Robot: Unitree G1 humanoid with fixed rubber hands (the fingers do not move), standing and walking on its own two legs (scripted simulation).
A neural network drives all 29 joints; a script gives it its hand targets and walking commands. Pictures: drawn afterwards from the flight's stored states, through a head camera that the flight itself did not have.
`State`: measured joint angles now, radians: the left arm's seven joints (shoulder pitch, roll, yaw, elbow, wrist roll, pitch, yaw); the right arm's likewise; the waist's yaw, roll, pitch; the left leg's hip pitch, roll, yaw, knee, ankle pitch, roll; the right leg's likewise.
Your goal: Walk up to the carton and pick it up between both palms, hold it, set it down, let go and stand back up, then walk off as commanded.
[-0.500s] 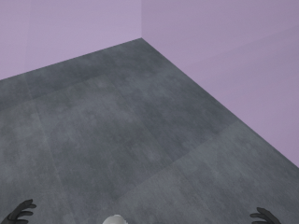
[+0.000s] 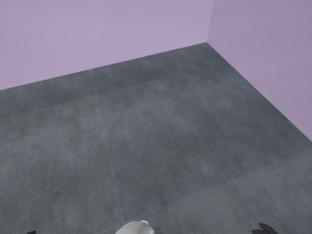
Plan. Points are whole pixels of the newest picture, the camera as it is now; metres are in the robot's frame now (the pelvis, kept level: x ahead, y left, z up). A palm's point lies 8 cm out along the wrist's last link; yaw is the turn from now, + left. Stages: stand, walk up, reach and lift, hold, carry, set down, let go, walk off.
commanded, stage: walk up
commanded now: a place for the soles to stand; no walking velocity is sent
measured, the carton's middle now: out of the picture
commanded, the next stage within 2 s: none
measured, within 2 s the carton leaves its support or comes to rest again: neither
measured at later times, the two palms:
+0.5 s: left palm out of the picture +0.04 +0.52 -0.12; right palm out of the picture +0.10 -0.13 -0.05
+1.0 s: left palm out of the picture -0.05 +0.64 -0.04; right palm (142, 186) +0.26 +0.06 -0.09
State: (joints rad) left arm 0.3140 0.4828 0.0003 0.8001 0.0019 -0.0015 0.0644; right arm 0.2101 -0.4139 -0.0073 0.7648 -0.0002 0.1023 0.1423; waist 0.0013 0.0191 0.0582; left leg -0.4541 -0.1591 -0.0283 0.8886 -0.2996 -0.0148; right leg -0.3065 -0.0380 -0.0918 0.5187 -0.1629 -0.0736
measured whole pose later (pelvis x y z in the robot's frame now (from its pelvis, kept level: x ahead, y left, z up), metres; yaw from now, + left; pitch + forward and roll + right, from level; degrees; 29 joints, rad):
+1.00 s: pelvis +0.03 +0.28 +0.01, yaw +30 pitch -1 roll +2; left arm 0.22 0.50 0.00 0.81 0.02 -0.04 0.05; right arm 0.27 -0.45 -0.03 0.75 0.00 0.07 0.17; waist -0.01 0.02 0.01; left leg -0.43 0.03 -0.11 0.96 -0.33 -0.05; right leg -0.24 -0.11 -0.15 0.44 -0.17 -0.03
